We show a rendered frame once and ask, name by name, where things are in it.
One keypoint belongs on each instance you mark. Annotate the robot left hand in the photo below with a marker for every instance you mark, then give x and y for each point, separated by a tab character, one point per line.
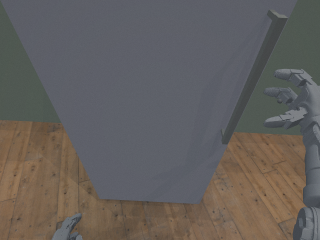
64	233

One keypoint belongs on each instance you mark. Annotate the right robot forearm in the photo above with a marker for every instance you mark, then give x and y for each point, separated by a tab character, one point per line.
311	140

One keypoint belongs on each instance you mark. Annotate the handle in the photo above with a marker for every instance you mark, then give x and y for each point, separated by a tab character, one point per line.
270	40

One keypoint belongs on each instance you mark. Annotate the robot right hand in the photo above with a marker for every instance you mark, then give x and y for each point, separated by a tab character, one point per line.
308	99

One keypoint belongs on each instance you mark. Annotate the fridge door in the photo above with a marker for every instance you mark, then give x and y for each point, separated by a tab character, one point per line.
144	87

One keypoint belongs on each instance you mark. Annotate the robot right upper arm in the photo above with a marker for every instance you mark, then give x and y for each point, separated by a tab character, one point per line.
307	225

